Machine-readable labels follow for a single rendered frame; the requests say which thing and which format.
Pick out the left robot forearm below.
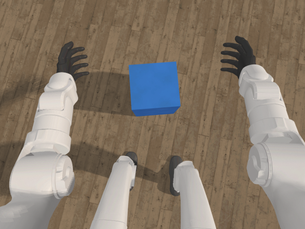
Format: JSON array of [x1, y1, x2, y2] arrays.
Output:
[[9, 73, 78, 196]]

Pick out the right robot upper arm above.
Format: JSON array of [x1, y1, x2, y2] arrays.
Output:
[[247, 142, 305, 229]]

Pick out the robot left hand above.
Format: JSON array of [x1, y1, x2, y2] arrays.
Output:
[[56, 42, 89, 81]]

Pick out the left robot upper arm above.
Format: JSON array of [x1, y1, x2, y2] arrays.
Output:
[[0, 154, 75, 229]]

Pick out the left robot foot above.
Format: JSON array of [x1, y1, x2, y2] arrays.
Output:
[[125, 152, 138, 191]]

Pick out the carton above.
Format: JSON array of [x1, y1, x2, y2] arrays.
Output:
[[129, 62, 181, 116]]

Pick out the robot right hand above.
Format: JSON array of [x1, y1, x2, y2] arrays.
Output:
[[221, 36, 256, 79]]

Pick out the right robot forearm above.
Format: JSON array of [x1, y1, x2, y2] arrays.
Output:
[[238, 64, 305, 146]]

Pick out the robot left thigh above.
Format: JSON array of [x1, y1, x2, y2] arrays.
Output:
[[90, 160, 136, 229]]

